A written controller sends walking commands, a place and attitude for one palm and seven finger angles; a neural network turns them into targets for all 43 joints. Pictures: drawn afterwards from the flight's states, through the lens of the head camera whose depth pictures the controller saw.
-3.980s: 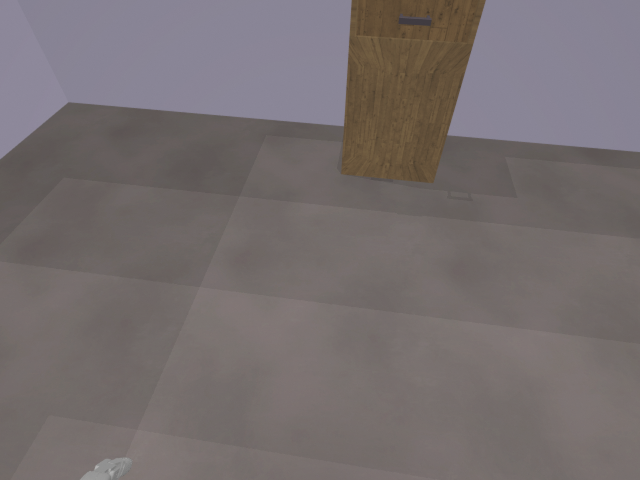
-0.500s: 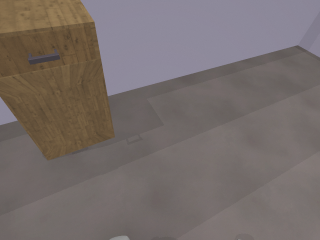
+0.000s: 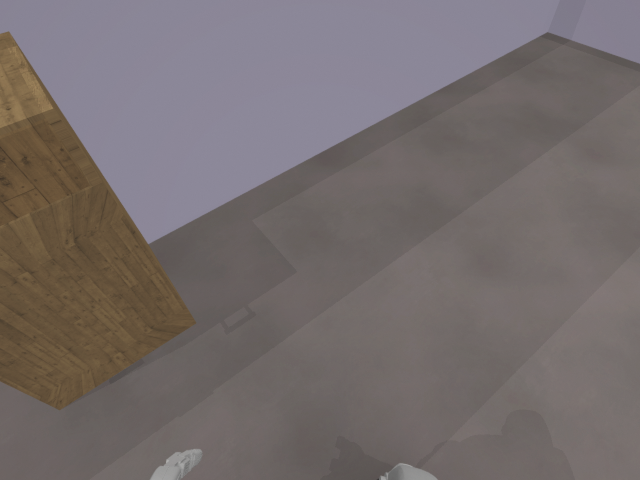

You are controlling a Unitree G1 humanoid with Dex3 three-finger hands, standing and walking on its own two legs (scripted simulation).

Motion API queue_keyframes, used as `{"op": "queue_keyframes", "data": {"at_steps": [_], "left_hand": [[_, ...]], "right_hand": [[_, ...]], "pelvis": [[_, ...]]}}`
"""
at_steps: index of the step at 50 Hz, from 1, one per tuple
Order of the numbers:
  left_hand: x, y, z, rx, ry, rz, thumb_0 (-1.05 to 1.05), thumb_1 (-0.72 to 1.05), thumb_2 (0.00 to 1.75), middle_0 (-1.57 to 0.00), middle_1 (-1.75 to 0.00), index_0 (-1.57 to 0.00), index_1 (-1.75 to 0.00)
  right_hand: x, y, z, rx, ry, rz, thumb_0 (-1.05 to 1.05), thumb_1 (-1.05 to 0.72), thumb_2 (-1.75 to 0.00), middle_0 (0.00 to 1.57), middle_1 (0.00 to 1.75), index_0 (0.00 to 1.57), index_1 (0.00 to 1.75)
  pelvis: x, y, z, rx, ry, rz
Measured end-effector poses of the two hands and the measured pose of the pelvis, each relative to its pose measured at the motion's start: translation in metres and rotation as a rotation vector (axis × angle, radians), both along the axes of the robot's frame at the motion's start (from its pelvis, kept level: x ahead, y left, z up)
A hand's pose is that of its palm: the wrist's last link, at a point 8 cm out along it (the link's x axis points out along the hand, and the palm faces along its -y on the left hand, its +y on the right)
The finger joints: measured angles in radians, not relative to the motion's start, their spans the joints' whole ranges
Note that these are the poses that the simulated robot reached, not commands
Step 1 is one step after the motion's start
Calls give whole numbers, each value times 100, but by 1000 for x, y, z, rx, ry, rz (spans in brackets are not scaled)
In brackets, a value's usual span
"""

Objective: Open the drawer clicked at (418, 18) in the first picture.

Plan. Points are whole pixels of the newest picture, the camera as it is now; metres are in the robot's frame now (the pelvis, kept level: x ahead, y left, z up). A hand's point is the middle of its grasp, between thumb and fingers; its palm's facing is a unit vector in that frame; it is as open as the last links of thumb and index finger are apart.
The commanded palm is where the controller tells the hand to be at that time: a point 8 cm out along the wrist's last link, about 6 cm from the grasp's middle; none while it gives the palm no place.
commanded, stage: turn to face it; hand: left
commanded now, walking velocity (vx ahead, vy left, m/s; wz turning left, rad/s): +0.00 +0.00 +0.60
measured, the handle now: out of the picture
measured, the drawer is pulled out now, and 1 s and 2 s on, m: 0.00 0.00 0.00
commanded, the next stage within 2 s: take the last steps up to it in 0.94 s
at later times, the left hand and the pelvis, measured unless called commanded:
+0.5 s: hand out of the picture +0.00 +0.26 -0.16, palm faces +0.35 -0.91 -0.24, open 7.4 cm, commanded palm none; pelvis -0.01 +0.03 +0.02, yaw +17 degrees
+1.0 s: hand out of the picture -0.05 +0.16 -0.13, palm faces +0.54 -0.80 -0.27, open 7.4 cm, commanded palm none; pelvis -0.01 -0.04 +0.02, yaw +32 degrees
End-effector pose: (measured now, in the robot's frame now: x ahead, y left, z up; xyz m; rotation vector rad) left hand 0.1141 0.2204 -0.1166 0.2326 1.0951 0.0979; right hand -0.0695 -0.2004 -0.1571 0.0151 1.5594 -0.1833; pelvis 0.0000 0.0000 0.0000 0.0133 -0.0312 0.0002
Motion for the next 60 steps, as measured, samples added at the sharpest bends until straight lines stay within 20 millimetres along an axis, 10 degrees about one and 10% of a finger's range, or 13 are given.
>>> {"op": "queue_keyframes", "data": {"at_steps": [7,15,29,42,53,60], "left_hand": [[-8,-8,3,-57,-31,123,-1,92,90,-20,-30,-20,-30],[-59,35,-24,-77,11,271,-1,91,90,-20,-30,-20,-30],[-158,86,2,16,157,485,0,91,90,-20,-30,-19,-30],[-161,20,19,65,52,557,0,91,90,-20,-30,-19,-30],[-215,-37,17,-5,109,685,0,91,90,-20,-30,-20,-30],[-283,-51,0,-73,202,777,0,91,90,-20,-30,-20,-30]], "right_hand": [[79,-21,19,-49,-132,125,1,-91,-90,20,30,20,29],[159,-20,37,-153,-303,296,1,-91,-90,20,29,20,29],[193,11,53,-125,-326,476,1,-90,-90,20,30,20,30],[227,-18,20,-26,-326,575,1,-90,-90,21,30,20,30],[243,-25,34,-33,-293,699,1,-91,-90,20,30,20,29],[246,14,42,-40,-313,811,1,-91,-90,20,29,20,29]], "pelvis": [[5,-3,11,-12,10,94],[-1,18,0,-53,13,197],[-5,29,20,-43,35,340],[-10,-23,10,-9,19,479],[-16,-41,21,19,19,590],[-31,-28,19,-12,29,630]]}}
